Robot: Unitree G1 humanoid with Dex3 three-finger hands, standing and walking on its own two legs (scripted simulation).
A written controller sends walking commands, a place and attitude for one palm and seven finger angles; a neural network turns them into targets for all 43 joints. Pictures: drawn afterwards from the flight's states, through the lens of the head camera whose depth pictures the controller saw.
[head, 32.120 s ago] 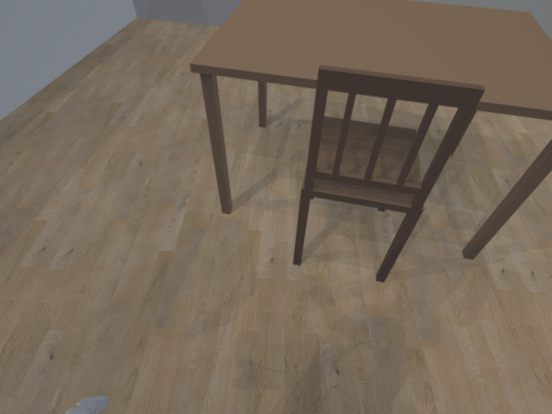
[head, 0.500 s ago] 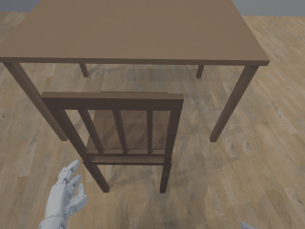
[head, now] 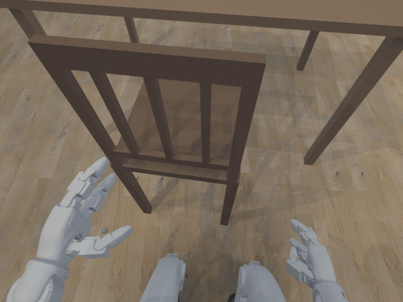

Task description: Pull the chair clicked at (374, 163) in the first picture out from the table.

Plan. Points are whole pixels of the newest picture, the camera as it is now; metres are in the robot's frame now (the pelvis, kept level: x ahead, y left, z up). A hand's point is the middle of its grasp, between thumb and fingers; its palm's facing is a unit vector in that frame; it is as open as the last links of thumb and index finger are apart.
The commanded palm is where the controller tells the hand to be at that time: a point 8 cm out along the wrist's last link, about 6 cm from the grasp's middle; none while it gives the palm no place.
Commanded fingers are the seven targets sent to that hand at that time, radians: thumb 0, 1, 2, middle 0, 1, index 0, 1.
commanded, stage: raise the hand toward the chair's back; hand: left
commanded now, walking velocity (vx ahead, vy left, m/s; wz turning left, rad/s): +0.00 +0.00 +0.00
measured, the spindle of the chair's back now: (161, 123) +0.46 +0.14 +0.05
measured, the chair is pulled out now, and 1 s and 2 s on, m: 0.16 0.16 0.16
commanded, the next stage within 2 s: aim the fingers beside a spindle in 1.38 s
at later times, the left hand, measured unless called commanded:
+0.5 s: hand (80, 213) +0.24 +0.23 +0.08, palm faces -0.04 -1.00 -0.04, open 15.9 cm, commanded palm +0.22 +0.28 +0.09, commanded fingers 0.00 -0.50 0.30 -0.06 -0.08 -0.06 -0.08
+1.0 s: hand (71, 194) +0.27 +0.24 +0.09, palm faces -0.05 -1.00 -0.05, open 16.9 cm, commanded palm +0.24 +0.30 +0.10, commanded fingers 0.00 -0.50 0.30 -0.06 -0.08 -0.06 -0.08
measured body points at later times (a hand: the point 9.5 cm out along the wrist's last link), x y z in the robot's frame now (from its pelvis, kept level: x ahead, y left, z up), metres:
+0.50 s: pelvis +0.01 +0.04 +0.03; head +0.09 +0.05 +0.47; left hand +0.24 +0.28 +0.08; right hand +0.19 -0.21 -0.04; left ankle +0.02 +0.16 -0.61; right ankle +0.04 -0.09 -0.61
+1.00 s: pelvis +0.02 +0.04 +0.04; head +0.10 +0.05 +0.48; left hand +0.26 +0.30 +0.10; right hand +0.19 -0.20 -0.04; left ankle +0.02 +0.16 -0.61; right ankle +0.04 -0.09 -0.61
